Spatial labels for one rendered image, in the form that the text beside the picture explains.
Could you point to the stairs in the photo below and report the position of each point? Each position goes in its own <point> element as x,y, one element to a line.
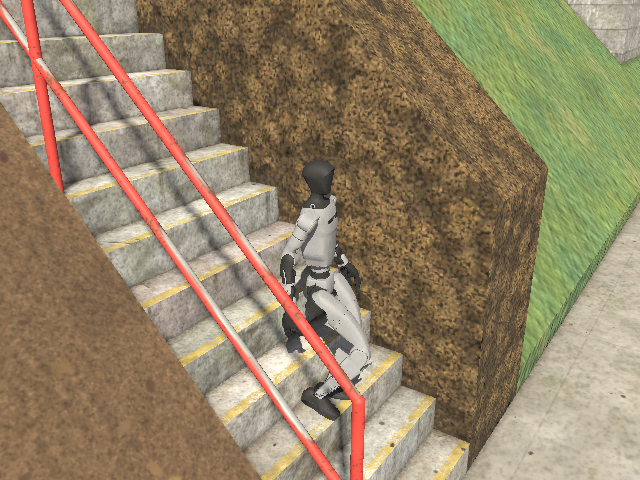
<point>400,442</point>

